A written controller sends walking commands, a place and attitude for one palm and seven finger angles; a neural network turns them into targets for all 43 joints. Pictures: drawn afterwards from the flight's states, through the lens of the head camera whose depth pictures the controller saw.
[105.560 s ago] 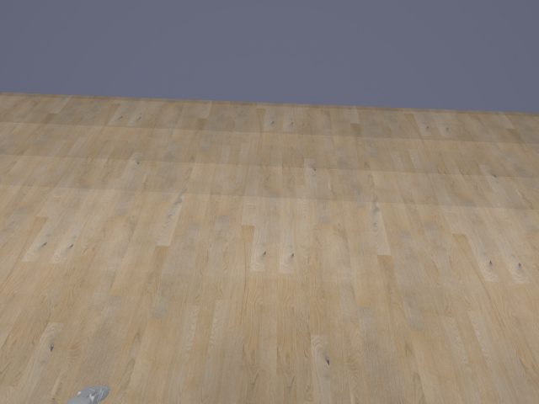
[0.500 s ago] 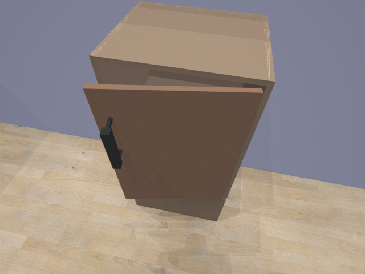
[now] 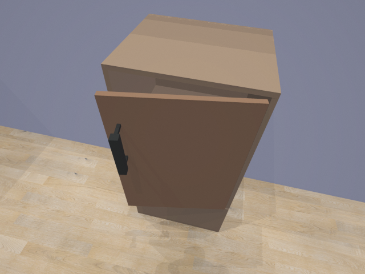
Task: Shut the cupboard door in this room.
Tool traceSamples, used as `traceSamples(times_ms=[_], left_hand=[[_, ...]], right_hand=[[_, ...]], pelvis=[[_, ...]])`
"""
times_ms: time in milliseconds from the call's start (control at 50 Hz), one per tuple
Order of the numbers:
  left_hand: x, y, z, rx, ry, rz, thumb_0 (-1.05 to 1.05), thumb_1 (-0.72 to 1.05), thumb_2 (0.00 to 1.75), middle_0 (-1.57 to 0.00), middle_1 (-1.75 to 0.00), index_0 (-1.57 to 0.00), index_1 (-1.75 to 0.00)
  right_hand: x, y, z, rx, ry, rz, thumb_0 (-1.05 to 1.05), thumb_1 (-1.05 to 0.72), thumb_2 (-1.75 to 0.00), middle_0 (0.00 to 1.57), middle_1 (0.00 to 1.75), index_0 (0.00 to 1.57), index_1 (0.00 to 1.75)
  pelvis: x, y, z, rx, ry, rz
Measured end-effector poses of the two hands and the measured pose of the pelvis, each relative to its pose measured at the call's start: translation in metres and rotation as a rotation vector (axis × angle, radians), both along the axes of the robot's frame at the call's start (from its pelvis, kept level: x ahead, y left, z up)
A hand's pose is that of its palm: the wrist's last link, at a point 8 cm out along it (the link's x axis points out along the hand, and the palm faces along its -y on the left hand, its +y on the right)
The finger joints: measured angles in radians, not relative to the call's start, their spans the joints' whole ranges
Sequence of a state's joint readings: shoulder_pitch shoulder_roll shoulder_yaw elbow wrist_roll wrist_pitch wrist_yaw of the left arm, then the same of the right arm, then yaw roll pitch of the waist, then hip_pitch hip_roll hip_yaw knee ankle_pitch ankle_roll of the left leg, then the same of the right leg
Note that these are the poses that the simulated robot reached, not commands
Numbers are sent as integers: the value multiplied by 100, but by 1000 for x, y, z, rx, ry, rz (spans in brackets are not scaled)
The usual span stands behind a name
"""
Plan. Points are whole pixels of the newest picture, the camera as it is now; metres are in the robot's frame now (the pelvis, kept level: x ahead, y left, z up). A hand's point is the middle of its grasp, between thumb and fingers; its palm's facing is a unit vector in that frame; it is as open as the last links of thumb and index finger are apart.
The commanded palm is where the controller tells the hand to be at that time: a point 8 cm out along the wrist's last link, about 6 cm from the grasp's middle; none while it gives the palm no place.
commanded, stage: look again from close up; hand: left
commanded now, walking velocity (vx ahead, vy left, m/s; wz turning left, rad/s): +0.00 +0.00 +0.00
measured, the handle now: (120, 150) +0.44 +0.21 -0.02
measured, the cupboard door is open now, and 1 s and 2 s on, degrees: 12 12 12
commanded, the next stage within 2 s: raise the hand and make a fist in 0.18 s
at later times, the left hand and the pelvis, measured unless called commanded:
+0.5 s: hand (103, 242) +0.19 +0.18 -0.02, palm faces +0.21 -0.98 -0.07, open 7.0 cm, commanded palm +0.11 +0.21 -0.07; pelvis -0.02 +0.00 -0.03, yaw +4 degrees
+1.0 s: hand (118, 249) +0.19 +0.15 -0.06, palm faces -0.01 -1.00 -0.02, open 4.7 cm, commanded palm +0.15 +0.21 -0.05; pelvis +0.00 -0.03 -0.11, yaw +3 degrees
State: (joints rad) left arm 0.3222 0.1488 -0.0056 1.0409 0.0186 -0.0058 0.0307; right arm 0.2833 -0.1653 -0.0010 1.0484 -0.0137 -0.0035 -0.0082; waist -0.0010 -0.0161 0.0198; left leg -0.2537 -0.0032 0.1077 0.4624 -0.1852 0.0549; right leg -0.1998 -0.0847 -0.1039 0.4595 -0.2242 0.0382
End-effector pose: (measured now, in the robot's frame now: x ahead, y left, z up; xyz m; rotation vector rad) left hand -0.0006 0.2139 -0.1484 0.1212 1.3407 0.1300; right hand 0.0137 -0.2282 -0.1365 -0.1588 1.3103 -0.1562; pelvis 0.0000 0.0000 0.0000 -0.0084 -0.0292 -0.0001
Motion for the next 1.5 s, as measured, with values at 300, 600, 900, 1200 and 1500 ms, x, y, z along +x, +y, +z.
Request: traceSamples(times_ms=[300,600,900,1200,1500], left_hand=[[-14,-5,-3,-16,56,3,1,91,90,-20,-30,-20,-30],[167,-12,118,-130,-1422,-109,1,93,90,-32,-44,-33,-44],[137,2,99,-27,-1360,-97,2,90,90,-59,-73,-60,-73],[167,6,112,-48,-1279,-94,2,90,90,-87,-103,-87,-103],[177,10,122,-54,-1321,-113,2,90,90,-114,-133,-115,-133]], right_hand=[[-5,4,1,-2,43,-7,1,-93,-90,19,30,20,30],[142,-38,21,-101,-745,203,1,-91,-90,20,30,20,30],[218,5,-32,10,-770,303,1,-91,-90,20,30,20,30],[164,-28,-41,-50,-573,137,1,-91,-90,20,30,20,30],[179,-19,-13,-66,-650,172,1,-91,-90,20,30,20,30]], pelvis=[[3,1,2,-6,-7,-6],[-23,-16,-73,-2,196,41],[-9,-36,-119,-69,301,73],[7,-29,-99,-37,309,50],[4,-22,-91,-48,277,53]])
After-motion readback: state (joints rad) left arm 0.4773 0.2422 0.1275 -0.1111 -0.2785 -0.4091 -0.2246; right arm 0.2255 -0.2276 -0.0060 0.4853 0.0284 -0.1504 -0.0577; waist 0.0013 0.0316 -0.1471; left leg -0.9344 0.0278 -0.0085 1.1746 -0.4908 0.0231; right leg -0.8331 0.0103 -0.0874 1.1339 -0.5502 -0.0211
